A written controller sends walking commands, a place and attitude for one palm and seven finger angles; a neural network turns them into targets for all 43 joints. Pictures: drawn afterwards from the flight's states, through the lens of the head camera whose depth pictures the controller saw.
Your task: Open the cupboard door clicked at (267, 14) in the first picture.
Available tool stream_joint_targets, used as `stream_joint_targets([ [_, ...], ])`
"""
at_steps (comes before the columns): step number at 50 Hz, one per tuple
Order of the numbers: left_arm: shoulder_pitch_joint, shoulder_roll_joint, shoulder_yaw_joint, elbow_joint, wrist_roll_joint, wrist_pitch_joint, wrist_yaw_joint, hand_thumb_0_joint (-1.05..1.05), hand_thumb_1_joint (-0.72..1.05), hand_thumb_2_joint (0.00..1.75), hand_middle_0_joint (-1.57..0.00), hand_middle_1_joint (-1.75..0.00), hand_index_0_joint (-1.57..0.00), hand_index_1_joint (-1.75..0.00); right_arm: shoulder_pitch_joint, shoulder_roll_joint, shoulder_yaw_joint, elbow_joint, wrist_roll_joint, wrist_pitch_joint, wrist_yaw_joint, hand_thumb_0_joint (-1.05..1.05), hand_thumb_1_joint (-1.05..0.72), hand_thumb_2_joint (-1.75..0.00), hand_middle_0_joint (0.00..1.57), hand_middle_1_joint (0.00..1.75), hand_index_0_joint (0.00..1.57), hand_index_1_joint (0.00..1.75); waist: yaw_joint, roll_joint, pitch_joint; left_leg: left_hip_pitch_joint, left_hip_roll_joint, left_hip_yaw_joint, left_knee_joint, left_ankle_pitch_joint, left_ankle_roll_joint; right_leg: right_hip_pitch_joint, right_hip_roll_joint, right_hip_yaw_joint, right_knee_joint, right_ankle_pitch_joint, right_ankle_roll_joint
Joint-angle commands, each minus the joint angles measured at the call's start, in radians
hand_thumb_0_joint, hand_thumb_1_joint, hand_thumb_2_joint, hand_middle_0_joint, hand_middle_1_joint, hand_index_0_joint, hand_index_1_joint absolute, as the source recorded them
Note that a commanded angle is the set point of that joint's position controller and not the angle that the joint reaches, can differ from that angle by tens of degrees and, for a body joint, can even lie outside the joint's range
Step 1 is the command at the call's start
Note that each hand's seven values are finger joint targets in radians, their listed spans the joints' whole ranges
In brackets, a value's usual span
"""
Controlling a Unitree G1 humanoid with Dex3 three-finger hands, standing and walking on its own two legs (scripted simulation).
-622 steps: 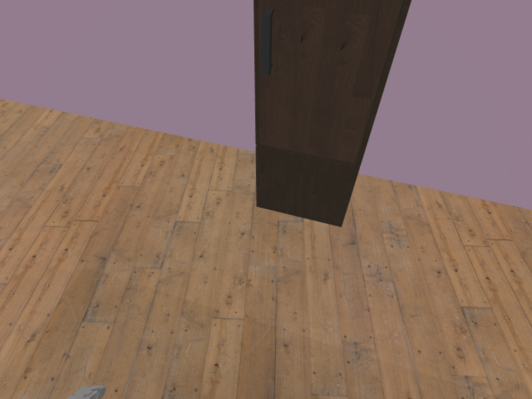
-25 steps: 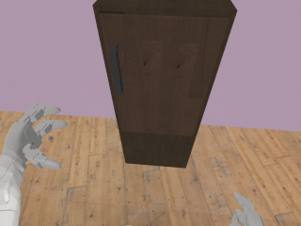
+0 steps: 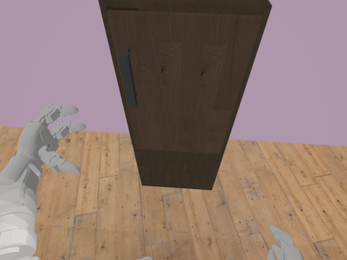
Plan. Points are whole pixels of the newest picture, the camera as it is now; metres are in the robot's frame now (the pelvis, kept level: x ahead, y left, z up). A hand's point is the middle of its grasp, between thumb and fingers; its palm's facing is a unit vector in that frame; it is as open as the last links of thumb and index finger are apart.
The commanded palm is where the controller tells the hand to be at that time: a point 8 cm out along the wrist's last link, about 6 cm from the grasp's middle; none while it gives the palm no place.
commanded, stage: move the hooked fingers beside the handle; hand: left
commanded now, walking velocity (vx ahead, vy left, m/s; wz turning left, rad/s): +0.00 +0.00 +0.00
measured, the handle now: (130, 77) +0.60 +0.18 +0.10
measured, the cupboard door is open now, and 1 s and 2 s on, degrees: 0 0 0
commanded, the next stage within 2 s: none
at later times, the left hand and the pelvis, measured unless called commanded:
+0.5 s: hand (84, 116) +0.41 +0.25 +0.11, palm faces +0.00 -1.00 +0.01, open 14.0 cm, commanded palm +0.39 +0.30 +0.11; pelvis +0.00 +0.01 +0.00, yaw -1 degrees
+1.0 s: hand (98, 96) +0.49 +0.24 +0.11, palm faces -0.01 -1.00 +0.01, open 14.0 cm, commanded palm +0.48 +0.29 +0.11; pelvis +0.01 +0.01 -0.02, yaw -2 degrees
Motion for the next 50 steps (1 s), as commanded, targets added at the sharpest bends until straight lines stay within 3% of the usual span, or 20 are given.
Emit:
stream_joint_targets([
  [1,-0.340,0.283,0.081,-0.174,-0.019,-0.066,0.015,0.00,-0.50,0.30,-0.30,-1.20,-0.30,-1.20,-0.029,-0.139,-0.057,-0.145,0.003,-0.039,0.003,0.00,-0.90,-0.90,0.20,0.30,0.20,0.30,-0.009,0.045,-0.241,0.329,-0.015,-0.055,-0.065,0.120,0.021,-0.145,-0.006,0.053,-0.117,0.277,0.023],
  [3,-0.352,0.292,0.089,-0.153,-0.017,-0.068,0.025,0.00,-0.50,0.30,-0.30,-1.20,-0.30,-1.20,-0.019,-0.142,-0.059,-0.146,0.001,-0.028,0.005,0.00,-0.90,-0.90,0.20,0.30,0.20,0.30,-0.007,-0.002,-0.238,0.308,-0.015,-0.056,-0.064,0.121,0.023,-0.133,-0.003,0.050,-0.114,0.276,0.022],
  [6,-0.390,0.265,0.062,-0.174,-0.001,-0.077,0.040,0.00,-0.50,0.30,-0.30,-1.20,-0.30,-1.20,-0.012,-0.142,-0.062,-0.154,0.000,-0.018,0.013,0.00,-0.90,-0.90,0.20,0.30,0.20,0.30,-0.012,0.070,-0.271,0.353,-0.009,-0.062,-0.067,0.132,0.015,-0.165,0.000,0.038,-0.101,0.267,0.016],
  [8,-0.447,0.258,0.050,-0.150,0.001,-0.084,0.054,0.00,-0.50,0.30,-0.30,-1.20,-0.30,-1.20,0.002,-0.144,-0.062,-0.145,-0.003,-0.011,0.012,0.00,-0.90,-0.90,0.20,0.30,0.20,0.30,-0.030,0.010,-0.250,0.340,-0.007,-0.070,-0.064,0.118,0.021,-0.177,0.006,0.035,-0.106,0.247,0.017],
  [12,-0.504,0.262,0.043,-0.117,0.023,-0.096,0.067,0.00,-0.50,0.30,-0.30,-1.20,-0.30,-1.20,0.018,-0.149,-0.069,-0.132,-0.005,0.005,0.014,0.00,-0.90,-0.90,0.20,0.30,0.20,0.30,-0.037,0.065,-0.280,0.379,0.000,-0.078,-0.063,0.127,0.013,-0.209,0.005,0.033,-0.096,0.239,0.014],
  [13,-0.505,0.257,0.038,-0.113,0.023,-0.100,0.070,0.00,-0.50,0.30,-0.30,-1.20,-0.30,-1.20,0.024,-0.151,-0.068,-0.132,-0.007,0.009,0.015,0.00,-0.90,-0.90,0.20,0.30,0.20,0.30,-0.038,0.044,-0.289,0.365,-0.003,-0.075,-0.056,0.124,0.018,-0.200,0.007,0.036,-0.097,0.237,0.014],
  [20,-0.628,0.321,0.068,0.033,0.048,-0.118,0.084,0.00,-0.50,0.30,-0.30,-1.20,-0.30,-1.20,0.057,-0.160,-0.069,-0.102,-0.010,0.043,0.015,0.00,-0.90,-0.90,0.20,0.30,0.20,0.30,-0.053,0.045,-0.285,0.337,0.001,-0.077,-0.046,0.117,0.016,-0.223,0.004,0.041,-0.089,0.231,0.015],
  [21,-0.676,0.304,0.041,0.050,0.053,-0.123,0.083,0.00,-0.50,0.30,-0.30,-1.20,-0.30,-1.20,0.059,-0.159,-0.066,-0.100,-0.009,0.046,0.016,0.00,-0.90,-0.90,0.20,0.30,0.20,0.30,-0.066,0.058,-0.274,0.335,0.002,-0.080,-0.046,0.106,0.017,-0.243,0.004,0.038,-0.088,0.218,0.015],
  [23,-0.707,0.323,0.052,0.100,0.055,-0.138,0.081,0.00,-0.50,0.30,-0.30,-1.20,-0.30,-1.20,0.077,-0.164,-0.070,-0.091,-0.012,0.055,0.015,0.00,-0.90,-0.90,0.20,0.30,0.20,0.30,-0.069,0.019,-0.290,0.312,0.000,-0.075,-0.031,0.102,0.022,-0.230,0.005,0.045,-0.086,0.218,0.015],
  [27,-0.766,0.298,0.017,0.141,0.067,-0.165,0.070,0.00,-0.50,0.30,-0.30,-1.20,-0.30,-1.20,0.097,-0.166,-0.077,-0.085,-0.012,0.068,0.023,0.00,-0.90,-0.90,0.20,0.30,0.20,0.30,-0.079,0.081,-0.339,0.367,0.006,-0.085,-0.015,0.148,0.016,-0.274,0.008,0.039,-0.068,0.237,0.012],
  [28,-0.759,0.310,0.031,0.172,0.064,-0.167,0.070,0.00,-0.50,0.30,-0.30,-1.20,-0.30,-1.20,0.109,-0.169,-0.078,-0.081,-0.014,0.075,0.024,0.00,-0.90,-0.90,0.20,0.30,0.20,0.30,-0.080,0.032,-0.337,0.340,0.005,-0.084,-0.009,0.147,0.020,-0.257,0.011,0.039,-0.065,0.241,0.012],
  [29,-0.779,0.342,0.050,0.201,0.070,-0.169,0.071,0.00,-0.50,0.30,-0.30,-1.20,-0.30,-1.20,0.112,-0.173,-0.079,-0.075,-0.013,0.081,0.023,0.00,-0.90,-0.90,0.20,0.30,0.20,0.30,-0.082,0.033,-0.329,0.326,0.008,-0.083,-0.009,0.143,0.020,-0.265,0.009,0.042,-0.064,0.243,0.015],
  [32,-0.813,0.331,0.034,0.231,0.081,-0.176,0.073,0.00,-0.50,0.30,-0.30,-1.20,-0.30,-1.20,0.123,-0.172,-0.081,-0.077,-0.015,0.096,0.029,0.00,-0.90,-0.90,0.20,0.30,0.20,0.30,-0.085,0.069,-0.329,0.322,0.005,-0.081,-0.003,0.137,0.019,-0.288,0.008,0.041,-0.056,0.232,0.014],
  [35,-0.857,0.384,0.068,0.312,0.090,-0.181,0.083,0.00,-0.50,0.30,-0.30,-1.20,-0.30,-1.20,0.146,-0.179,-0.081,-0.065,-0.017,0.113,0.027,0.00,-0.90,-0.90,0.20,0.30,0.20,0.30,-0.099,0.007,-0.314,0.263,0.007,-0.073,0.008,0.112,0.027,-0.286,0.009,0.049,-0.056,0.226,0.022],
  [37,-0.932,0.397,0.054,0.320,0.106,-0.195,0.086,0.00,-0.50,0.30,-0.30,-1.20,-0.30,-1.20,0.153,-0.179,-0.080,-0.058,-0.017,0.122,0.026,0.00,-0.90,-0.90,0.20,0.30,0.20,0.30,-0.115,0.057,-0.310,0.263,0.009,-0.074,0.014,0.095,0.025,-0.317,0.008,0.051,-0.051,0.201,0.022],
  [39,-0.975,0.406,0.058,0.318,0.113,-0.215,0.092,0.00,-0.50,0.30,-0.30,-1.20,-0.30,-1.20,0.168,-0.181,-0.084,-0.051,-0.021,0.124,0.027,0.00,-0.90,-0.90,0.20,0.30,0.20,0.30,-0.122,0.065,-0.361,0.285,0.010,-0.077,0.031,0.117,0.027,-0.325,0.012,0.057,-0.042,0.214,0.023],
  [42,-1.002,0.438,0.071,0.375,0.124,-0.224,0.088,0.00,-0.50,0.30,-0.30,-1.20,-0.30,-1.20,0.189,-0.185,-0.081,-0.039,-0.023,0.135,0.028,0.00,-0.90,-0.90,0.20,0.30,0.20,0.30,-0.130,0.086,-0.366,0.269,0.012,-0.079,0.044,0.122,0.025,-0.339,0.014,0.056,-0.031,0.214,0.022],
  [44,-1.012,0.478,0.092,0.438,0.132,-0.217,0.085,0.00,-0.50,0.30,-0.30,-1.20,-0.30,-1.20,0.206,-0.191,-0.080,-0.030,-0.024,0.145,0.027,0.00,-0.90,-0.90,0.20,0.30,0.20,0.30,-0.139,0.038,-0.364,0.216,0.012,-0.071,0.058,0.118,0.032,-0.327,0.015,0.064,-0.027,0.228,0.029],
  [48,-1.076,0.533,0.106,0.466,0.151,-0.211,0.075,0.00,-0.50,0.30,-0.30,-1.20,-0.30,-1.20,0.238,-0.197,-0.080,-0.028,-0.029,0.160,0.026,0.00,-0.90,-0.90,0.20,0.30,0.20,0.30,-0.148,0.066,-0.392,0.187,0.011,-0.068,0.084,0.142,0.034,-0.327,0.015,0.069,-0.008,0.252,0.028],
  [50,-1.091,0.499,0.078,0.444,0.158,-0.221,0.073,0.00,-0.50,0.30,-0.30,-1.20,-0.30,-1.20,0.249,-0.191,-0.083,-0.029,-0.031,0.165,0.031,0.00,-0.90,-0.90,0.20,0.30,0.20,0.30,-0.151,0.137,-0.448,0.254,0.015,-0.073,0.096,0.188,0.028,-0.364,0.021,0.062,0.003,0.269,0.025],
])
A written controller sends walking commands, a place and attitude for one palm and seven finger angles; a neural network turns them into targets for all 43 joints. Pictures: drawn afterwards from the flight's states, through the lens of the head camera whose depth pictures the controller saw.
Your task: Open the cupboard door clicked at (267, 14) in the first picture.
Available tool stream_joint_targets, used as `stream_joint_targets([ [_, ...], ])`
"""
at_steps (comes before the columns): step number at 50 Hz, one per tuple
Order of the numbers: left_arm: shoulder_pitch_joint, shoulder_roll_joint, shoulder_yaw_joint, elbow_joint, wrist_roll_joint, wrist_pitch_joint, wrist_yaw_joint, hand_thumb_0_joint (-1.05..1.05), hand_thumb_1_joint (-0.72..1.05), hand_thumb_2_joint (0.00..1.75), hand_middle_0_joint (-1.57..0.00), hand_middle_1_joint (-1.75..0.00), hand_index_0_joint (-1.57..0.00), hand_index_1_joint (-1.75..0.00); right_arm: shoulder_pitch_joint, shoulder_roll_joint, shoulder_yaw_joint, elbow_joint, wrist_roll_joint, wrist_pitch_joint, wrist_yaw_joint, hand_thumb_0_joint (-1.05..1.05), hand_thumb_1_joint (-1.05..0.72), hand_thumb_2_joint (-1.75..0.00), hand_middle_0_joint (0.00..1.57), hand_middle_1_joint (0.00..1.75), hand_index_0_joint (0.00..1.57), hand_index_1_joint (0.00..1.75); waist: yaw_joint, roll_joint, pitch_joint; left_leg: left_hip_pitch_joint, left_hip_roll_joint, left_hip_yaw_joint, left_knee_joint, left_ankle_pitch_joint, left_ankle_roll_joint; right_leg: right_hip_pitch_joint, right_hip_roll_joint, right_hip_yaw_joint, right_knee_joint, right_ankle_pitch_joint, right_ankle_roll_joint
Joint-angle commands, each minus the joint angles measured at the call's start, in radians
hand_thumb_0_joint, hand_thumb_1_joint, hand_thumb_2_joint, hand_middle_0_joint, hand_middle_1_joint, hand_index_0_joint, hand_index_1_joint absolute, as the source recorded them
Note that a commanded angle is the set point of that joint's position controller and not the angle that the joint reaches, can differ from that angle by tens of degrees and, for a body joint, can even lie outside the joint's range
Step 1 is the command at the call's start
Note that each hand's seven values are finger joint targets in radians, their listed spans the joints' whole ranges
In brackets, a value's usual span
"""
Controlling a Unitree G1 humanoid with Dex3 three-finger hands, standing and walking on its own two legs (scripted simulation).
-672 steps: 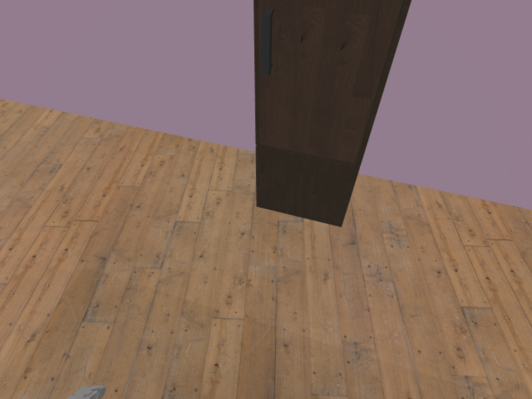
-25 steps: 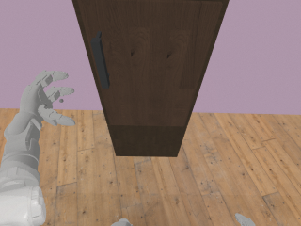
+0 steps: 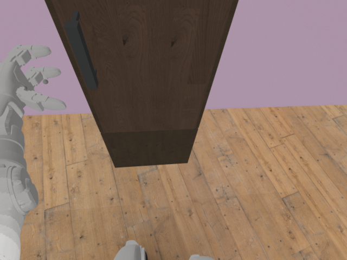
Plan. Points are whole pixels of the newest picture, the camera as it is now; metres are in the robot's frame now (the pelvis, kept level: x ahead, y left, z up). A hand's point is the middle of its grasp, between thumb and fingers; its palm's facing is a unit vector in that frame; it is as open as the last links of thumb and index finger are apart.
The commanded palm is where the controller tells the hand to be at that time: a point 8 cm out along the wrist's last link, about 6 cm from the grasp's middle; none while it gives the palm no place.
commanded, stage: move the hooked fingers beside the handle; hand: left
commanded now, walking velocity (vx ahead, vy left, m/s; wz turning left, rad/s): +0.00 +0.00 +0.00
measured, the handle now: (85, 53) +0.59 +0.19 +0.11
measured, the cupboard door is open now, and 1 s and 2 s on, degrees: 0 0 0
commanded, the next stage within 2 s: slide the fingers in behind the handle in 1.10 s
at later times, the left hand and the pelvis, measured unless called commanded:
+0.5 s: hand (54, 65) +0.54 +0.25 +0.12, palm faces +0.02 -1.00 +0.01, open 14.0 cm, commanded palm +0.51 +0.29 +0.12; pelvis +0.02 +0.01 -0.01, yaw -2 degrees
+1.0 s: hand (56, 69) +0.52 +0.24 +0.12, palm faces +0.04 -1.00 +0.01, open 14.0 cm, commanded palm +0.51 +0.29 +0.11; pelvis +0.01 +0.01 -0.01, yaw +0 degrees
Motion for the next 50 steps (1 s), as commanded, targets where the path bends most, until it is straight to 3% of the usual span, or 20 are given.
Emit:
stream_joint_targets([
  [1,-0.493,0.312,0.038,-0.226,-0.016,-0.083,-0.003,0.00,-0.50,0.30,-0.30,-1.20,-0.30,-1.20,0.136,-0.179,-0.069,-0.066,-0.005,-0.016,-0.007,0.00,-0.90,-0.90,0.20,0.30,0.20,0.30,-0.010,0.141,-0.424,0.508,-0.007,-0.085,-0.029,0.243,0.018,-0.125,0.002,0.045,-0.111,0.303,0.019],
  [3,-0.490,0.314,0.043,-0.175,-0.022,-0.072,-0.005,0.00,-0.50,0.30,-0.30,-1.20,-0.30,-1.20,0.153,-0.184,-0.067,-0.061,-0.008,-0.008,-0.006,0.00,-0.90,-0.90,0.20,0.30,0.20,0.30,-0.021,0.083,-0.397,0.463,-0.008,-0.084,-0.022,0.239,0.025,-0.118,0.007,0.045,-0.112,0.309,0.021],
  [5,-0.490,0.354,0.061,-0.136,-0.010,-0.052,-0.007,0.00,-0.50,0.30,-0.30,-1.20,-0.30,-1.20,0.163,-0.190,-0.066,-0.062,-0.005,0.001,-0.005,0.00,-0.90,-0.90,0.20,0.30,0.20,0.30,-0.022,0.074,-0.393,0.422,-0.010,-0.075,-0.017,0.234,0.028,-0.110,0.005,0.052,-0.111,0.325,0.027],
  [9,-0.575,0.361,0.046,-0.182,0.020,-0.061,0.008,0.00,-0.50,0.30,-0.30,-1.20,-0.30,-1.20,0.189,-0.188,-0.069,-0.059,-0.013,0.013,-0.002,0.00,-0.90,-0.90,0.20,0.30,0.20,0.30,-0.033,0.165,-0.443,0.501,0.000,-0.094,-0.003,0.278,0.019,-0.177,0.011,0.040,-0.096,0.308,0.020],
  [10,-0.584,0.342,0.034,-0.168,0.019,-0.060,0.012,0.00,-0.50,0.30,-0.30,-1.20,-0.30,-1.20,0.192,-0.187,-0.069,-0.054,-0.015,0.014,0.000,0.00,-0.90,-0.90,0.20,0.30,0.20,0.30,-0.047,0.165,-0.428,0.504,0.003,-0.096,0.000,0.273,0.019,-0.198,0.013,0.036,-0.099,0.297,0.020],
  [12,-0.583,0.393,0.071,-0.148,0.023,-0.059,0.017,0.00,-0.50,0.30,-0.30,-1.20,-0.30,-1.20,0.207,-0.195,-0.069,-0.053,-0.018,0.020,-0.001,0.00,-0.90,-0.90,0.20,0.30,0.20,0.30,-0.040,0.151,-0.442,0.490,0.005,-0.101,0.005,0.290,0.017,-0.184,0.015,0.035,-0.091,0.308,0.017],
  [15,-0.621,0.356,0.035,-0.121,0.038,-0.045,0.021,0.00,-0.50,0.30,-0.30,-1.20,-0.30,-1.20,0.221,-0.190,-0.067,-0.047,-0.022,0.026,0.005,0.00,-0.90,-0.90,0.20,0.30,0.20,0.30,-0.062,0.161,-0.441,0.497,0.005,-0.101,0.020,0.316,0.019,-0.214,0.018,0.032,-0.086,0.327,0.021],
  [18,-0.567,0.397,0.080,-0.140,0.040,-0.046,0.023,0.00,-0.50,0.30,-0.30,-1.20,-0.30,-1.20,0.242,-0.195,-0.068,-0.058,-0.031,0.034,0.009,0.00,-0.90,-0.90,0.20,0.30,0.20,0.30,-0.031,0.170,-0.495,0.520,0.007,-0.105,0.021,0.376,0.015,-0.183,0.022,0.023,-0.069,0.359,0.012],
  [19,-0.559,0.380,0.073,-0.174,0.040,-0.050,0.022,0.00,-0.50,0.30,-0.30,-1.20,-0.30,-1.20,0.237,-0.191,-0.072,-0.064,-0.031,0.036,0.013,0.00,-0.90,-0.90,0.20,0.30,0.20,0.30,-0.028,0.195,-0.526,0.547,0.007,-0.102,0.026,0.406,0.013,-0.184,0.023,0.025,-0.067,0.384,0.015],
  [25,-0.485,0.356,0.088,-0.239,0.024,-0.047,0.021,0.00,-0.50,0.30,-0.30,-1.20,-0.30,-1.20,0.226,-0.185,-0.080,-0.087,-0.028,0.060,0.026,0.00,-0.90,-0.90,0.20,0.30,0.20,0.30,-0.006,0.176,-0.520,0.554,0.004,-0.092,0.025,0.452,0.014,-0.146,0.030,0.018,-0.066,0.437,0.015],
  [28,-0.503,0.323,0.074,-0.259,0.016,-0.054,0.033,0.00,-0.50,0.30,-0.30,-1.20,-0.30,-1.20,0.220,-0.182,-0.079,-0.083,-0.028,0.064,0.027,0.00,-0.90,-0.90,0.20,0.30,0.20,0.30,-0.022,0.161,-0.479,0.563,0.005,-0.096,0.020,0.434,0.016,-0.172,0.032,0.015,-0.074,0.411,0.013],
  [33,-0.525,0.296,0.055,-0.274,0.015,-0.071,0.048,0.00,-0.50,0.30,-0.30,-1.20,-0.30,-1.20,0.206,-0.179,-0.079,-0.072,-0.027,0.058,0.028,0.00,-0.90,-0.90,0.20,0.30,0.20,0.30,-0.024,0.195,-0.472,0.594,0.007,-0.109,0.016,0.410,0.011,-0.200,0.030,0.012,-0.076,0.368,0.006],
  [35,-0.517,0.270,0.029,-0.222,0.017,-0.060,0.047,0.00,-0.50,0.30,-0.30,-1.20,-0.30,-1.20,0.196,-0.178,-0.077,-0.067,-0.024,0.059,0.026,0.00,-0.90,-0.90,0.20,0.30,0.20,0.30,-0.039,0.163,-0.441,0.573,0.009,-0.111,0.011,0.373,0.010,-0.219,0.028,0.012,-0.082,0.344,0.011],
  [37,-0.514,0.282,0.030,-0.174,0.020,-0.048,0.046,0.00,-0.50,0.30,-0.30,-1.20,-0.30,-1.20,0.195,-0.183,-0.074,-0.068,-0.021,0.058,0.024,0.00,-0.90,-0.90,0.20,0.30,0.20,0.30,-0.039,0.133,-0.401,0.527,0.007,-0.112,0.004,0.318,0.012,-0.218,0.025,0.012,-0.086,0.311,0.011],
  [38,-0.551,0.290,0.029,-0.200,0.019,-0.057,0.049,0.00,-0.50,0.30,-0.30,-1.20,-0.30,-1.20,0.195,-0.184,-0.071,-0.068,-0.022,0.055,0.022,0.00,-0.90,-0.90,0.20,0.30,0.20,0.30,-0.043,0.164,-0.408,0.540,0.006,-0.110,0.008,0.331,0.013,-0.218,0.023,0.016,-0.082,0.320,0.009],
  [40,-0.570,0.258,0.005,-0.218,0.025,-0.065,0.054,0.00,-0.50,0.30,-0.30,-1.20,-0.30,-1.20,0.191,-0.180,-0.075,-0.068,-0.024,0.051,0.023,0.00,-0.90,-0.90,0.20,0.30,0.20,0.30,-0.047,0.174,-0.442,0.576,0.012,-0.123,0.011,0.336,0.007,-0.246,0.022,0.011,-0.077,0.302,0.009],
  [42,-0.597,0.219,-0.026,-0.196,0.018,-0.064,0.057,0.00,-0.50,0.30,-0.30,-1.20,-0.30,-1.20,0.184,-0.179,-0.072,-0.064,-0.025,0.045,0.024,0.00,-0.90,-0.90,0.20,0.30,0.20,0.30,-0.062,0.167,-0.407,0.559,0.012,-0.126,0.008,0.283,0.007,-0.269,0.022,0.011,-0.084,0.261,0.011],
  [45,-0.590,0.302,0.029,-0.140,0.024,-0.060,0.066,0.00,-0.50,0.30,-0.30,-1.20,-0.30,-1.20,0.189,-0.190,-0.066,-0.064,-0.023,0.042,0.018,0.00,-0.90,-0.90,0.20,0.30,0.20,0.30,-0.055,0.121,-0.408,0.488,0.007,-0.118,0.010,0.246,0.014,-0.234,0.017,0.022,-0.081,0.256,0.014],
  [47,-0.623,0.309,0.018,-0.147,0.037,-0.060,0.068,0.00,-0.50,0.30,-0.30,-1.20,-0.30,-1.20,0.187,-0.188,-0.064,-0.068,-0.023,0.039,0.019,0.00,-0.90,-0.90,0.20,0.30,0.20,0.30,-0.061,0.139,-0.407,0.468,0.005,-0.111,0.016,0.226,0.016,-0.235,0.014,0.026,-0.078,0.247,0.017],
  [50,-0.624,0.326,0.030,-0.185,0.045,-0.081,0.074,0.00,-0.50,0.30,-0.30,-1.20,-0.30,-1.20,0.194,-0.185,-0.065,-0.074,-0.027,0.037,0.020,0.00,-0.90,-0.90,0.20,0.30,0.20,0.30,-0.046,0.188,-0.478,0.509,0.005,-0.116,0.027,0.275,0.011,-0.224,0.017,0.027,-0.063,0.274,0.012],
])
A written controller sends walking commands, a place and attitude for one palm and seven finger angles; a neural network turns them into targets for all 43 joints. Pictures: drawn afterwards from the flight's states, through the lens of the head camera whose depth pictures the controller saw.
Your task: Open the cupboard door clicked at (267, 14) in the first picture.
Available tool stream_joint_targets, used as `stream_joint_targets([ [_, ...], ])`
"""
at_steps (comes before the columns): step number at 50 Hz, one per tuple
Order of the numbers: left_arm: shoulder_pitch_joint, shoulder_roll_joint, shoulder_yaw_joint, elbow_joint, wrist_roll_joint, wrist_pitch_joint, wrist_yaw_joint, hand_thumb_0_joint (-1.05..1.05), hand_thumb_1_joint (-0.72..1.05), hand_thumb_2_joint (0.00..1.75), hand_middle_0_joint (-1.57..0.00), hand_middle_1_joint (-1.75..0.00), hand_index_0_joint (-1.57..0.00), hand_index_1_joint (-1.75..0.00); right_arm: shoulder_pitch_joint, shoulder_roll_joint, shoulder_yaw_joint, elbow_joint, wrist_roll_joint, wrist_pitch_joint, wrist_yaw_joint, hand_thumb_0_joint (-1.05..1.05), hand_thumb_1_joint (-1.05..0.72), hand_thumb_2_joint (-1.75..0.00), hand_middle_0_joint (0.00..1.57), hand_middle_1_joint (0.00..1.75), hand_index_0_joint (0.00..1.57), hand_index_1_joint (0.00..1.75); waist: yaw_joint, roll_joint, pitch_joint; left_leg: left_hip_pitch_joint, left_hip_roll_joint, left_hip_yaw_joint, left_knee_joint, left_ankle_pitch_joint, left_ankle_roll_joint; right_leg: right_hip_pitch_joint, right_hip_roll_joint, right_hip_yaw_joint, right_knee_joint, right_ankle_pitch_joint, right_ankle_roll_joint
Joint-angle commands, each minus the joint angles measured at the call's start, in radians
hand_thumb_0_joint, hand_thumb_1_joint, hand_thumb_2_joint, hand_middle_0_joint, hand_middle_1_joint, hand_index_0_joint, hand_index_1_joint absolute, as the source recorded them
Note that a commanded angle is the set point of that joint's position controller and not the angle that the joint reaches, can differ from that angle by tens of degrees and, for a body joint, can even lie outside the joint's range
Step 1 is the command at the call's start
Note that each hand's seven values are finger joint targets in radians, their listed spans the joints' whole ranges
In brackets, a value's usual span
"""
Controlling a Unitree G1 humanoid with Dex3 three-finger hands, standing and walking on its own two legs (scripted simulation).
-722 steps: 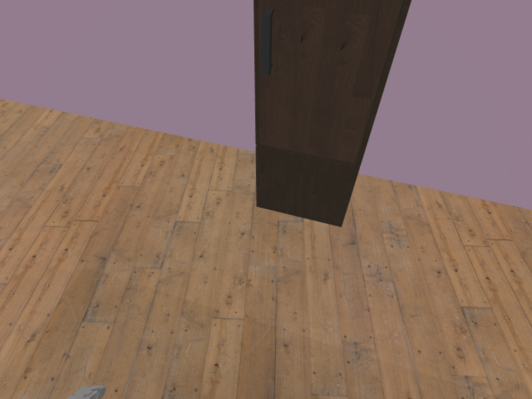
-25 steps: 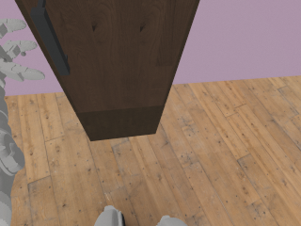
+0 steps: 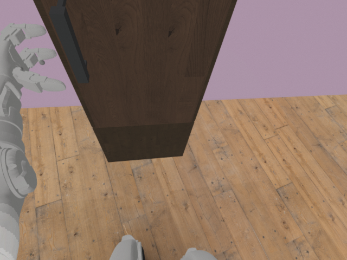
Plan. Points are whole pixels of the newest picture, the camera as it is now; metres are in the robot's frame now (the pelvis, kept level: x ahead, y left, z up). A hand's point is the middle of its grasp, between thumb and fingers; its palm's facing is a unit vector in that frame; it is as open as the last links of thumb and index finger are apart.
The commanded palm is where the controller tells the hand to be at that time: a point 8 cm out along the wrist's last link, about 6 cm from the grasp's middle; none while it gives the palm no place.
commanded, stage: move the hooked fingers beside the handle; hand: left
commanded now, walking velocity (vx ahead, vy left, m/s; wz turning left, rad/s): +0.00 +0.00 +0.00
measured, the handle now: (73, 43) +0.58 +0.19 +0.12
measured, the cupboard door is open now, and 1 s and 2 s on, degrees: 0 0 0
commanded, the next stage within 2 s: slide the fingers in behind the handle in 0.10 s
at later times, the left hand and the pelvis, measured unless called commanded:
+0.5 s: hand (58, 59) +0.52 +0.21 +0.13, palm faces +0.04 -1.00 +0.01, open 14.0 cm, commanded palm +0.50 +0.26 +0.12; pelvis +0.00 -0.01 +0.00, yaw -1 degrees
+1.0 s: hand (71, 61) +0.52 +0.18 +0.12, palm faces +0.04 -1.00 +0.01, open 14.0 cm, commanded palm +0.49 +0.23 +0.12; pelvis +0.01 -0.01 +0.00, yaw +0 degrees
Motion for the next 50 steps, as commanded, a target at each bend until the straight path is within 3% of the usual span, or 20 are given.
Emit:
stream_joint_targets([
  [1,-0.469,0.300,0.038,-0.245,-0.016,-0.087,0.006,0.00,-0.50,0.30,-0.30,-1.20,-0.30,-1.20,0.195,-0.192,-0.072,-0.036,0.001,-0.015,-0.012,0.00,-0.90,-0.90,0.20,0.30,0.20,0.30,-0.013,0.164,-0.452,0.617,0.003,-0.102,-0.045,0.316,0.004,-0.133,0.012,0.035,-0.110,0.305,0.005],
  [2,-0.476,0.282,0.024,-0.231,-0.023,-0.082,0.002,0.00,-0.50,0.30,-0.30,-1.20,-0.30,-1.20,0.194,-0.190,-0.070,-0.035,0.002,-0.016,-0.010,0.00,-0.90,-0.90,0.20,0.30,0.20,0.30,-0.022,0.153,-0.428,0.598,0.001,-0.097,-0.047,0.299,0.007,-0.130,0.014,0.036,-0.117,0.302,0.008],
  [4,-0.455,0.321,0.052,-0.216,-0.023,-0.077,-0.004,0.00,-0.50,0.30,-0.30,-1.20,-0.30,-1.20,0.201,-0.197,-0.070,-0.035,0.005,-0.012,-0.015,0.00,-0.90,-0.90,0.20,0.30,0.20,0.30,-0.016,0.133,-0.436,0.578,0.001,-0.093,-0.048,0.299,0.009,-0.112,0.013,0.039,-0.117,0.314,0.010],
  [5,-0.450,0.307,0.038,-0.195,-0.022,-0.066,-0.006,0.00,-0.50,0.30,-0.30,-1.20,-0.30,-1.20,0.200,-0.194,-0.067,-0.034,0.005,-0.011,-0.015,0.00,-0.90,-0.90,0.20,0.30,0.20,0.30,-0.020,0.137,-0.409,0.558,-0.001,-0.089,-0.049,0.286,0.011,-0.118,0.014,0.039,-0.120,0.307,0.011],
  [7,-0.478,0.317,0.037,-0.242,-0.017,-0.069,-0.007,0.00,-0.50,0.30,-0.30,-1.20,-0.30,-1.20,0.208,-0.194,-0.071,-0.032,0.004,-0.010,-0.015,0.00,-0.90,-0.90,0.20,0.30,0.20,0.30,-0.016,0.173,-0.437,0.579,-0.001,-0.091,-0.049,0.290,0.009,-0.117,0.014,0.039,-0.118,0.302,0.009],
  [9,-0.463,0.315,0.046,-0.255,-0.024,-0.077,-0.007,0.00,-0.50,0.30,-0.30,-1.20,-0.30,-1.20,0.213,-0.193,-0.074,-0.031,0.003,-0.010,-0.015,0.00,-0.90,-0.90,0.20,0.30,0.20,0.30,-0.014,0.163,-0.456,0.599,0.002,-0.093,-0.049,0.316,0.009,-0.110,0.017,0.039,-0.118,0.322,0.008],
  [11,-0.450,0.271,0.022,-0.261,-0.031,-0.074,-0.008,0.00,-0.50,0.30,-0.30,-1.20,-0.30,-1.20,0.213,-0.188,-0.075,-0.028,0.002,-0.010,-0.012,0.00,-0.90,-0.90,0.20,0.30,0.20,0.30,-0.017,0.167,-0.439,0.604,0.001,-0.090,-0.052,0.313,0.009,-0.117,0.018,0.035,-0.124,0.320,0.009],
  [17,-0.447,0.233,0.007,-0.262,-0.031,-0.059,0.015,0.00,-0.50,0.30,-0.30,-1.20,-0.30,-1.20,0.221,-0.187,-0.079,-0.018,0.000,-0.011,-0.005,0.00,-0.90,-0.90,0.20,0.30,0.20,0.30,-0.020,0.144,-0.409,0.588,-0.002,-0.091,-0.060,0.297,0.011,-0.120,0.019,0.032,-0.130,0.311,0.008],
  [19,-0.441,0.252,0.032,-0.284,-0.029,-0.068,0.030,0.00,-0.50,0.30,-0.30,-1.20,-0.30,-1.20,0.224,-0.186,-0.081,-0.020,-0.003,-0.014,-0.002,0.00,-0.90,-0.90,0.20,0.30,0.20,0.30,-0.008,0.163,-0.446,0.609,-0.003,-0.088,-0.057,0.336,0.010,-0.103,0.018,0.034,-0.122,0.343,0.006],
  [21,-0.422,0.235,0.031,-0.280,-0.028,-0.070,0.040,0.00,-0.50,0.30,-0.30,-1.20,-0.30,-1.20,0.222,-0.181,-0.081,-0.020,-0.005,-0.015,0.003,0.00,-0.90,-0.90,0.20,0.30,0.20,0.30,-0.003,0.139,-0.435,0.595,-0.006,-0.083,-0.055,0.332,0.011,-0.087,0.019,0.035,-0.124,0.350,0.009],
  [26,-0.385,0.270,0.062,-0.279,-0.019,-0.072,0.055,0.00,-0.50,0.30,-0.30,-1.20,-0.30,-1.20,0.210,-0.179,-0.080,-0.035,-0.001,-0.009,0.008,0.00,-0.90,-0.90,0.20,0.30,0.20,0.30,0.008,0.113,-0.430,0.546,-0.015,-0.059,-0.050,0.342,0.016,-0.022,0.015,0.050,-0.120,0.425,0.016],
  [33,-0.420,0.173,-0.002,-0.313,-0.035,-0.084,0.057,0.00,-0.50,0.30,-0.30,-1.20,-0.30,-1.20,0.201,-0.172,-0.083,-0.034,0.000,-0.010,0.010,0.00,-0.90,-0.90,0.20,0.30,0.20,0.30,-0.015,0.109,-0.422,0.585,-0.016,-0.064,-0.045,0.354,0.017,-0.048,0.017,0.047,-0.120,0.430,0.013],
  [34,-0.429,0.168,-0.007,-0.306,-0.035,-0.083,0.057,0.00,-0.50,0.30,-0.30,-1.20,-0.30,-1.20,0.193,-0.172,-0.084,-0.030,0.002,-0.011,0.011,0.00,-0.90,-0.90,0.20,0.30,0.20,0.30,-0.015,0.132,-0.420,0.594,-0.014,-0.066,-0.045,0.353,0.014,-0.064,0.016,0.048,-0.120,0.425,0.013],
  [37,-0.411,0.185,0.016,-0.296,-0.039,-0.074,0.065,0.00,-0.50,0.30,-0.30,-1.20,-0.30,-1.20,0.193,-0.174,-0.084,-0.028,0.001,-0.013,0.011,0.00,-0.90,-0.90,0.20,0.30,0.20,0.30,-0.009,0.095,-0.425,0.567,-0.017,-0.062,-0.046,0.341,0.017,-0.036,0.013,0.053,-0.122,0.434,0.016],
  [39,-0.430,0.131,-0.029,-0.285,-0.034,-0.072,0.069,0.00,-0.50,0.30,-0.30,-1.20,-0.30,-1.20,0.189,-0.166,-0.081,-0.023,0.001,-0.015,0.015,0.00,-0.90,-0.90,0.20,0.30,0.20,0.30,-0.018,0.119,-0.408,0.578,-0.019,-0.064,-0.043,0.348,0.014,-0.061,0.012,0.047,-0.118,0.433,0.015],
  [40,-0.432,0.152,-0.012,-0.297,-0.031,-0.075,0.074,0.00,-0.50,0.30,-0.30,-1.20,-0.30,-1.20,0.193,-0.170,-0.085,-0.020,-0.001,-0.015,0.015,0.00,-0.90,-0.90,0.20,0.30,0.20,0.30,-0.014,0.118,-0.417,0.586,-0.015,-0.070,-0.041,0.353,0.013,-0.065,0.012,0.046,-0.114,0.426,0.013],
  [43,-0.443,0.107,-0.031,-0.325,-0.040,-0.086,0.087,0.00,-0.50,0.30,-0.30,-1.20,-0.30,-1.20,0.191,-0.165,-0.085,-0.024,-0.005,-0.019,0.020,0.00,-0.90,-0.90,0.20,0.30,0.20,0.30,-0.017,0.119,-0.434,0.607,-0.018,-0.073,-0.040,0.372,0.014,-0.061,0.014,0.043,-0.111,0.434,0.010],
  [45,-0.413,0.126,-0.009,-0.305,-0.040,-0.079,0.092,0.00,-0.50,0.30,-0.30,-1.20,-0.30,-1.20,0.185,-0.167,-0.087,-0.025,-0.003,-0.019,0.022,0.00,-0.90,-0.90,0.20,0.30,0.20,0.30,-0.005,0.102,-0.435,0.584,-0.020,-0.063,-0.041,0.362,0.014,-0.039,0.013,0.049,-0.114,0.450,0.014],
  [47,-0.428,0.137,-0.008,-0.304,-0.034,-0.075,0.096,0.00,-0.50,0.30,-0.30,-1.20,-0.30,-1.20,0.185,-0.167,-0.085,-0.025,-0.002,-0.019,0.023,0.00,-0.90,-0.90,0.20,0.30,0.20,0.30,-0.010,0.078,-0.424,0.558,-0.022,-0.060,-0.043,0.343,0.017,-0.022,0.011,0.052,-0.116,0.454,0.017],
  [50,-0.421,0.177,0.027,-0.317,-0.024,-0.084,0.110,0.00,-0.50,0.30,-0.30,-1.20,-0.30,-1.20,0.185,-0.166,-0.084,-0.029,-0.005,-0.019,0.023,0.00,-0.90,-0.90,0.20,0.30,0.20,0.30,0.008,0.108,-0.452,0.556,-0.024,-0.055,-0.039,0.354,0.015,-0.002,0.009,0.057,-0.108,0.471,0.016],
])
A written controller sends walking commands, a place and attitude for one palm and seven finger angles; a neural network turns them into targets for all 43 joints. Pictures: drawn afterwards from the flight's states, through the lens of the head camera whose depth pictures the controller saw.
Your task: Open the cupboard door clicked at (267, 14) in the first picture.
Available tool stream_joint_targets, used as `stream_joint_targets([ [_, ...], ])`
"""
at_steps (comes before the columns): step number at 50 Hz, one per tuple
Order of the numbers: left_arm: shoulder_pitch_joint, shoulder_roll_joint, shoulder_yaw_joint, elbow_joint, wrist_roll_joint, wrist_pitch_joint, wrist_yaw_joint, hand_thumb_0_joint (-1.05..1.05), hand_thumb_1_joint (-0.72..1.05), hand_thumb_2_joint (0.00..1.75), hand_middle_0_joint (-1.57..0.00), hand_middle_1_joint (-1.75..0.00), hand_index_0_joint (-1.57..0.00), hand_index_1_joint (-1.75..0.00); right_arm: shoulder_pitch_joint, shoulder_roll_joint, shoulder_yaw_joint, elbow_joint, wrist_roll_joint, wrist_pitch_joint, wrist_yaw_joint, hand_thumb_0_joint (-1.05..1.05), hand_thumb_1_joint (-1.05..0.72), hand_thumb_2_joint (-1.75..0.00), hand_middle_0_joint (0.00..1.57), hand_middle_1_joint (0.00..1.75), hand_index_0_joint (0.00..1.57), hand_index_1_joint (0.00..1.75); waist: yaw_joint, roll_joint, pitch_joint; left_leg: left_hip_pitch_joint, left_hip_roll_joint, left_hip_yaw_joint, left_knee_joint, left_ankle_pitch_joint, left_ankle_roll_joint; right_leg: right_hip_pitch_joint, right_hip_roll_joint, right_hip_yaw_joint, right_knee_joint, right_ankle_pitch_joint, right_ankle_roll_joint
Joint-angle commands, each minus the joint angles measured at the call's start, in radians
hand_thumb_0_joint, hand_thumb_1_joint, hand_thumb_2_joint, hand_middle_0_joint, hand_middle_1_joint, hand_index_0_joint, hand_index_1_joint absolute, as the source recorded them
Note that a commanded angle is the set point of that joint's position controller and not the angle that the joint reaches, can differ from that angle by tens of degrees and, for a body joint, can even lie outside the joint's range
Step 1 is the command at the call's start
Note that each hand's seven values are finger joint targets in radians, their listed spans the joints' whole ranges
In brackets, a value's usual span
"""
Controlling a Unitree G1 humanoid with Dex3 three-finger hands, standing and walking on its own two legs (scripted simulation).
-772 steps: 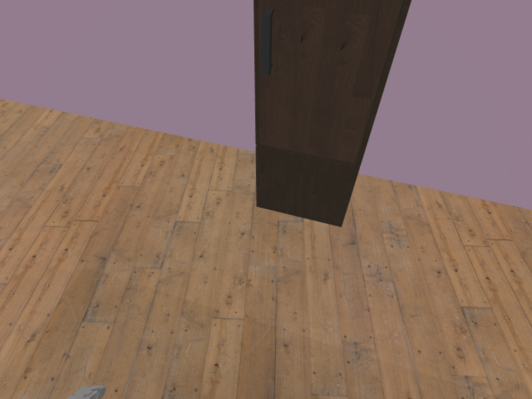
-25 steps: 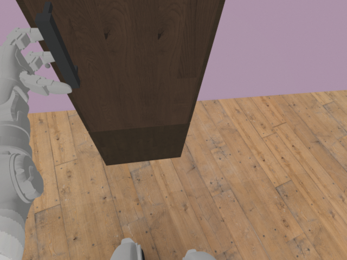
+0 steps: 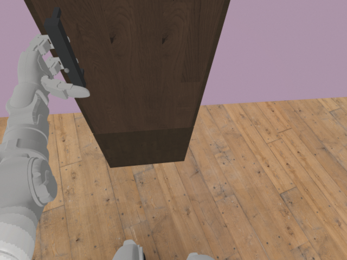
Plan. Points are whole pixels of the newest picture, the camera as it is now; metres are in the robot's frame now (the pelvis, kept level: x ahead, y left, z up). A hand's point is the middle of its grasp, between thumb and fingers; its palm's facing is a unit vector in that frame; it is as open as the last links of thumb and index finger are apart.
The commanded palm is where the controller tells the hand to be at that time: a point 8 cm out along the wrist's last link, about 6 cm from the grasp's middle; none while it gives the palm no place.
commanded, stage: slide the fingers in behind the handle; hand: left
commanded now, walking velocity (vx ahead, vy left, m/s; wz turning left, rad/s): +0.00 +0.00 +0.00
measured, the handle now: (69, 53) +0.57 +0.20 +0.12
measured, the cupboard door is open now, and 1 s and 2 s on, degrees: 0 0 4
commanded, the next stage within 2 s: close the thumb around the handle in 0.80 s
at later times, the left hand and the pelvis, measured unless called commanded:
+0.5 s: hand (77, 69) +0.51 +0.18 +0.12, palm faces +0.05 -1.00 +0.00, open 14.0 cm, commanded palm +0.49 +0.22 +0.12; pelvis -0.01 +0.00 +0.00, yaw +0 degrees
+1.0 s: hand (77, 70) +0.52 +0.18 +0.12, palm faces +0.05 -1.00 +0.01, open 13.8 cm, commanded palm +0.49 +0.22 +0.12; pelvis +0.00 +0.00 +0.00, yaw +0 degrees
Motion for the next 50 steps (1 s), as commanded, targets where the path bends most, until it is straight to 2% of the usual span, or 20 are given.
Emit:
stream_joint_targets([
  [1,-0.464,0.295,0.046,-0.237,-0.011,-0.079,0.018,0.00,-0.50,0.30,-0.30,-1.20,-0.30,-1.20,0.166,-0.173,-0.062,-0.055,0.003,-0.018,-0.008,0.00,-0.90,-0.90,0.20,0.30,0.20,0.30,-0.005,0.093,-0.433,0.514,-0.030,-0.055,-0.025,0.359,0.035,-0.026,0.003,0.054,-0.110,0.489,0.035],
  [4,-0.455,0.226,0.009,-0.276,-0.017,-0.096,0.020,0.00,-0.50,0.30,-0.30,-1.20,-0.30,-1.20,0.162,-0.164,-0.066,-0.057,0.002,-0.021,-0.004,0.00,-0.90,-0.90,0.20,0.30,0.20,0.30,-0.002,0.119,-0.458,0.567,-0.029,-0.059,-0.023,0.399,0.031,-0.041,0.008,0.045,-0.102,0.504,0.030],
  [5,-0.442,0.209,0.006,-0.270,-0.025,-0.092,0.020,0.00,-0.50,0.30,-0.30,-1.20,-0.30,-1.20,0.160,-0.166,-0.068,-0.056,0.001,-0.021,-0.001,0.00,-0.90,-0.90,0.20,0.30,0.20,0.30,-0.005,0.098,-0.449,0.567,-0.029,-0.058,-0.027,0.383,0.032,-0.045,0.009,0.042,-0.111,0.490,0.032],
  [7,-0.432,0.216,0.010,-0.224,-0.028,-0.076,0.021,0.00,-0.50,0.30,-0.30,-1.20,-0.30,-1.20,0.162,-0.170,-0.066,-0.052,0.003,-0.017,-0.003,0.00,-0.90,-0.90,0.20,0.30,0.20,0.30,-0.008,0.061,-0.394,0.519,-0.029,-0.058,-0.038,0.332,0.033,-0.046,0.008,0.043,-0.121,0.453,0.034],
  [9,-0.453,0.208,0.001,-0.225,-0.023,-0.071,0.030,0.00,-0.50,0.30,-0.30,-1.20,-0.30,-1.20,0.161,-0.171,-0.066,-0.050,0.002,-0.019,-0.003,0.00,-0.90,-0.90,0.20,0.30,0.20,0.30,-0.012,0.069,-0.389,0.517,-0.031,-0.057,-0.042,0.323,0.035,-0.055,0.006,0.045,-0.123,0.446,0.035],
  [11,-0.488,0.180,-0.026,-0.213,-0.016,-0.069,0.042,0.00,-0.50,0.30,-0.30,-1.20,-0.30,-1.20,0.165,-0.168,-0.066,-0.044,0.002,-0.022,-0.004,0.00,-0.90,-0.90,0.20,0.30,0.20,0.30,-0.031,0.057,-0.358,0.512,-0.028,-0.064,-0.047,0.282,0.034,-0.090,0.005,0.043,-0.132,0.390,0.035],
  [13,-0.515,0.149,-0.043,-0.230,-0.017,-0.083,0.053,0.00,-0.50,0.30,-0.30,-1.20,-0.30,-1.20,0.172,-0.165,-0.067,-0.037,-0.004,-0.030,-0.001,0.00,-0.90,-0.90,0.20,0.30,0.20,0.30,-0.034,0.079,-0.373,0.540,-0.029,-0.071,-0.043,0.299,0.033,-0.103,0.007,0.037,-0.126,0.389,0.030],
  [14,-0.497,0.176,-0.022,-0.223,-0.010,-0.086,0.058,0.00,-0.50,0.30,-0.30,-1.20,-0.30,-1.20,0.174,-0.169,-0.070,-0.035,-0.004,-0.030,-0.002,0.00,-0.90,-0.90,0.20,0.30,0.20,0.30,-0.023,0.081,-0.397,0.548,-0.025,-0.073,-0.043,0.309,0.030,-0.101,0.006,0.039,-0.121,0.390,0.029],
  [16,-0.514,0.123,-0.058,-0.216,-0.015,-0.086,0.063,0.00,-0.50,0.30,-0.30,-1.20,-0.30,-1.20,0.169,-0.163,-0.069,-0.034,-0.004,-0.035,0.002,0.00,-0.90,-0.90,0.20,0.30,0.20,0.30,-0.036,0.076,-0.377,0.544,-0.025,-0.073,-0.047,0.280,0.030,-0.120,0.007,0.037,-0.128,0.361,0.031],
  [20,-0.538,0.177,-0.023,-0.191,0.000,-0.087,0.085,0.00,-0.50,0.30,-0.30,-1.20,-0.30,-1.20,0.181,-0.171,-0.067,-0.027,-0.009,-0.041,0.003,0.00,-0.90,-0.90,0.20,0.30,0.20,0.30,-0.031,0.059,-0.394,0.507,-0.030,-0.072,-0.044,0.273,0.032,-0.094,0.003,0.045,-0.121,0.368,0.032],
  [21,-0.536,0.141,-0.053,-0.194,0.003,-0.086,0.083,0.00,-0.50,0.30,-0.30,-1.20,-0.30,-1.20,0.175,-0.165,-0.066,-0.031,-0.007,-0.043,0.005,0.00,-0.90,-0.90,0.20,0.30,0.20,0.30,-0.036,0.068,-0.389,0.507,-0.032,-0.067,-0.042,0.268,0.033,-0.100,0.003,0.046,-0.124,0.371,0.034],
  [23,-0.548,0.186,-0.020,-0.184,0.008,-0.091,0.089,0.00,-0.50,0.30,-0.30,-1.20,-0.30,-1.20,0.185,-0.171,-0.065,-0.026,-0.010,-0.043,0.002,0.00,-0.90,-0.90,0.20,0.30,0.20,0.30,-0.037,0.069,-0.383,0.501,-0.030,-0.071,-0.037,0.263,0.034,-0.105,0.003,0.046,-0.122,0.358,0.031],
  [25,-0.564,0.163,-0.043,-0.188,0.009,-0.093,0.086,0.00,-0.50,0.30,-0.30,-1.20,-0.30,-1.20,0.184,-0.168,-0.066,-0.025,-0.009,-0.046,0.002,0.00,-0.90,-0.90,0.20,0.30,0.20,0.30,-0.042,0.080,-0.398,0.516,-0.028,-0.073,-0.039,0.263,0.032,-0.116,0.004,0.045,-0.121,0.352,0.031],
  [30,-0.523,0.186,-0.015,-0.209,0.003,-0.099,0.080,0.00,-0.50,0.30,-0.30,-1.20,-0.30,-1.20,0.187,-0.170,-0.069,-0.031,-0.009,-0.046,0.002,0.00,-0.90,-0.90,0.20,0.30,0.20,0.30,-0.022,0.085,-0.448,0.530,-0.029,-0.069,-0.031,0.317,0.031,-0.079,0.005,0.045,-0.110,0.410,0.029],
  [35,-0.547,0.147,-0.043,-0.211,-0.001,-0.089,0.083,0.00,-0.50,0.30,-0.30,-1.20,-0.30,-1.20,0.187,-0.167,-0.068,-0.026,-0.008,-0.042,0.005,0.00,-0.90,-0.90,0.20,0.30,0.20,0.30,-0.035,0.090,-0.409,0.540,-0.027,-0.075,-0.037,0.306,0.029,-0.110,0.010,0.037,-0.116,0.385,0.030],
  [39,-0.527,0.173,-0.018,-0.225,-0.003,-0.091,0.083,0.00,-0.50,0.30,-0.30,-1.20,-0.30,-1.20,0.186,-0.167,-0.069,-0.028,-0.009,-0.042,0.004,0.00,-0.90,-0.90,0.20,0.30,0.20,0.30,-0.023,0.079,-0.439,0.532,-0.033,-0.064,-0.034,0.331,0.033,-0.067,0.008,0.045,-0.114,0.437,0.032],
  [45,-0.475,0.203,0.005,-0.205,-0.002,-0.086,0.074,0.00,-0.50,0.30,-0.30,-1.20,-0.30,-1.20,0.183,-0.169,-0.067,-0.037,-0.006,-0.033,0.003,0.00,-0.90,-0.90,0.20,0.30,0.20,0.30,-0.018,0.052,-0.411,0.501,-0.033,-0.056,-0.033,0.338,0.034,-0.045,0.006,0.048,-0.114,0.466,0.035],
  [47,-0.505,0.204,-0.001,-0.216,-0.004,-0.085,0.070,0.00,-0.39,0.35,-0.31,-1.21,-0.31,-1.21,0.183,-0.170,-0.066,-0.038,-0.005,-0.033,0.003,0.00,-0.90,-0.90,0.20,0.30,0.20,0.30,-0.026,0.053,-0.397,0.493,-0.033,-0.055,-0.034,0.317,0.035,-0.052,0.005,0.050,-0.120,0.450,0.037],
  [49,-0.517,0.222,0.014,-0.261,-0.005,-0.101,0.069,0.00,-0.28,0.40,-0.32,-1.22,-0.32,-1.22,0.179,-0.167,-0.068,-0.041,-0.007,-0.034,0.002,0.00,-0.90,-0.90,0.20,0.30,0.20,0.30,-0.012,0.103,-0.457,0.534,-0.034,-0.056,-0.027,0.361,0.032,-0.038,0.005,0.051,-0.105,0.483,0.032],
  [50,-0.500,0.207,0.009,-0.257,-0.006,-0.102,0.068,0.00,-0.22,0.42,-0.32,-1.23,-0.32,-1.23,0.177,-0.164,-0.070,-0.043,-0.005,-0.034,0.002,0.00,-0.90,-0.90,0.20,0.30,0.20,0.30,-0.013,0.099,-0.452,0.546,-0.032,-0.057,-0.026,0.368,0.031,-0.046,0.007,0.048,-0.106,0.482,0.031],
])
